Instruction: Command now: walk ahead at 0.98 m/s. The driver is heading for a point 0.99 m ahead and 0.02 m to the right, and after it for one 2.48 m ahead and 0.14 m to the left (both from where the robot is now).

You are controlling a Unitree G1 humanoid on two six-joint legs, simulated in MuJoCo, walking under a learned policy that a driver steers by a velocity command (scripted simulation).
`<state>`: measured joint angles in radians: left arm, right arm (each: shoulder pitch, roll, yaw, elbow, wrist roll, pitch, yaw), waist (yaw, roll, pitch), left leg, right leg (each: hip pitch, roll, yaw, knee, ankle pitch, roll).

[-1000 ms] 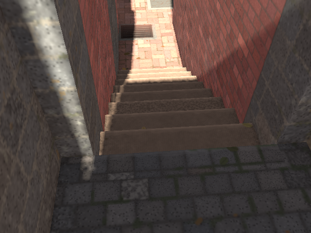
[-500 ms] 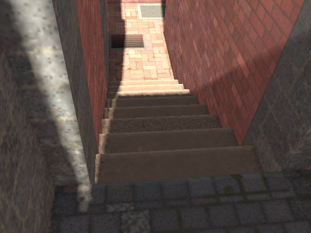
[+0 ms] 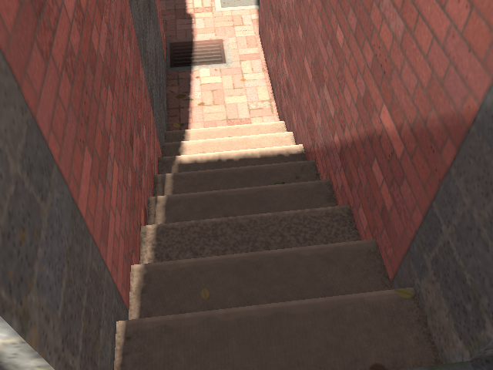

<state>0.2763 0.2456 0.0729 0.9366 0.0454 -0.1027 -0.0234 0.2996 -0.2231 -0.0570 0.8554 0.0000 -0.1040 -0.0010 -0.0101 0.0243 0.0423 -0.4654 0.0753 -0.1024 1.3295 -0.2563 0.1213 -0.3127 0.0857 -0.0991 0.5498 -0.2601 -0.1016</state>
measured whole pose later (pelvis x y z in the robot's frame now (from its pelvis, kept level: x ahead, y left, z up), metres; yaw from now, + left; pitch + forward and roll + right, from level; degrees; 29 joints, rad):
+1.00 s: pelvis +0.81 -0.07 -0.31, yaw -1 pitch -2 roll -1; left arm 0.66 0.17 0.06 1.09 -0.01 -0.07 0.05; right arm 0.02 -0.17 -0.01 0.75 -0.05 -0.06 0.03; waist 0.10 0.07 0.02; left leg -0.36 -0.01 0.03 0.60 0.10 0.13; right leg -0.22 -0.02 -0.03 1.68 -0.70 -0.07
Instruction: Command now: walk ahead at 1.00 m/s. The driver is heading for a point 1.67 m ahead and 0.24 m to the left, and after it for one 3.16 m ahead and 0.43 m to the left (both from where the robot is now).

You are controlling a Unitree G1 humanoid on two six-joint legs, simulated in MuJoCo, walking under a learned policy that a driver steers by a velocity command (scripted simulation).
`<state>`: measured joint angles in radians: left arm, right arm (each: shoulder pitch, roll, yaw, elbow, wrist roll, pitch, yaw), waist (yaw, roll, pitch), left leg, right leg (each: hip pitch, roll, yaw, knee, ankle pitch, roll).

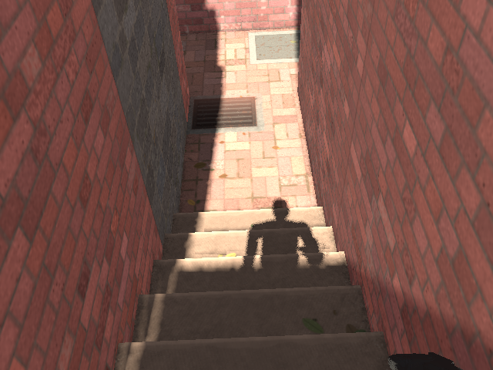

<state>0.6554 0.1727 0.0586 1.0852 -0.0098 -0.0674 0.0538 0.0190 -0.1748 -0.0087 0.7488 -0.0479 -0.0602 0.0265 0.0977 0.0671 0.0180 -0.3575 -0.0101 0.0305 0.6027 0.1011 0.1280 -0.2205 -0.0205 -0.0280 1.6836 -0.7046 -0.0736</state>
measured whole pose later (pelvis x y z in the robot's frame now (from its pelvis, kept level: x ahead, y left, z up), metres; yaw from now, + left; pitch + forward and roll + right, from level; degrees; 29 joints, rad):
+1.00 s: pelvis +0.85 +0.03 -0.45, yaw +0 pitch -1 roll +3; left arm 0.16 0.22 0.05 0.92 0.01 -0.09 0.01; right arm 0.50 -0.25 -0.04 1.11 0.00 -0.11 0.00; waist -0.03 -0.02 0.06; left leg -0.12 -0.14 0.04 0.97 -0.82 0.11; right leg -0.53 -0.05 0.02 0.63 0.42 -0.01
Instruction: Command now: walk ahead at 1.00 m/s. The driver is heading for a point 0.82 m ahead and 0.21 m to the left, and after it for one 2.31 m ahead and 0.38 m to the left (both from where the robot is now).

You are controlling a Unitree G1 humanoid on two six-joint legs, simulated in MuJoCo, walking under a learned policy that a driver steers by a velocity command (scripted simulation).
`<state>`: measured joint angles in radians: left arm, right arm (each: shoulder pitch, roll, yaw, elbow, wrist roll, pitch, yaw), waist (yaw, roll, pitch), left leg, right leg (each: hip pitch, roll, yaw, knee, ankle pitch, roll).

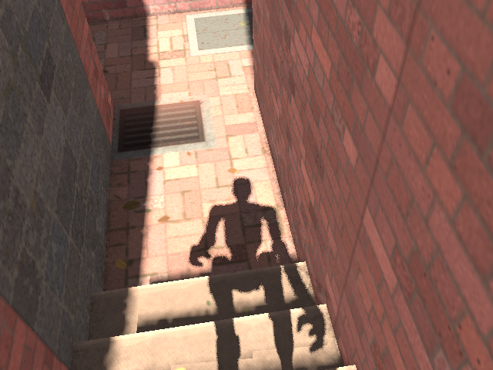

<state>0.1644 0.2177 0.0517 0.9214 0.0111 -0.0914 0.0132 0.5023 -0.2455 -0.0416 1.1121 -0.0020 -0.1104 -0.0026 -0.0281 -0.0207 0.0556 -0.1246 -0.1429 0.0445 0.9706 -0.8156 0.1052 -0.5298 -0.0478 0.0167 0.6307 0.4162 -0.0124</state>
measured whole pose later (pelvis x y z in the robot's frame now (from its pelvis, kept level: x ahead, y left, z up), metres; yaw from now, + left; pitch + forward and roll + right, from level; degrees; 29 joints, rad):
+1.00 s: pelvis +0.87 +0.12 -0.53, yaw +27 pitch -1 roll +0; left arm 0.55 0.20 0.03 1.05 -0.03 -0.15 0.04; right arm 0.07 -0.30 -0.06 0.83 -0.04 0.01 0.04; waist 0.05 0.04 0.04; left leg -0.71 -0.01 0.09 0.81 0.41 0.12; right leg -0.07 -0.07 -0.23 1.08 -0.93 0.01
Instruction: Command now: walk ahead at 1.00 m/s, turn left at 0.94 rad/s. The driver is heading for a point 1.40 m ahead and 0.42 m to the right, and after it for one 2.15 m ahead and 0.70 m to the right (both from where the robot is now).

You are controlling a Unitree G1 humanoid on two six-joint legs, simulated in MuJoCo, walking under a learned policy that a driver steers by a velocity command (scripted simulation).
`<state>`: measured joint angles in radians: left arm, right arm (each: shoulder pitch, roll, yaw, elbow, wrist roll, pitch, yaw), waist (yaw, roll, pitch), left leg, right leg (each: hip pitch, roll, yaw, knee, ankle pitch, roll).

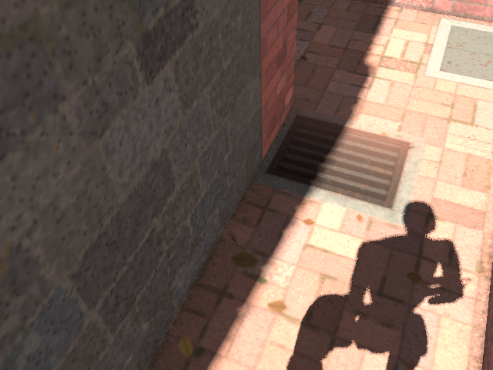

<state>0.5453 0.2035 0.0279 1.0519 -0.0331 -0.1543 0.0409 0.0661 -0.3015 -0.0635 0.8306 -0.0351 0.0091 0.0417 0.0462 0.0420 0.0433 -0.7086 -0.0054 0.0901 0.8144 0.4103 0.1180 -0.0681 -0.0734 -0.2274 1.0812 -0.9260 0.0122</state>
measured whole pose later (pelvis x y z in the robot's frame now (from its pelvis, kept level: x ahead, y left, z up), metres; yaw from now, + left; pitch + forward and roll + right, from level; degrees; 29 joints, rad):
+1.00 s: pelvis +0.96 -0.13 -0.26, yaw -33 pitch +1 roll +0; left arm 0.45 0.31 0.07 0.90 0.00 -0.07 -0.03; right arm -0.03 -0.25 -0.01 0.72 -0.03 -0.11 -0.03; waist 0.13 -0.02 0.05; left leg -0.54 0.04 -0.02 0.67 -0.12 -0.04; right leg -0.12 0.14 0.19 1.13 -0.41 -0.15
